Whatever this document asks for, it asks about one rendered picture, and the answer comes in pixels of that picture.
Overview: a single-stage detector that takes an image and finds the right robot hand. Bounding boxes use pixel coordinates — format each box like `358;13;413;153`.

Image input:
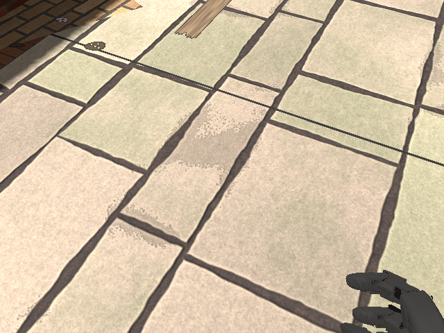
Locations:
340;270;444;333

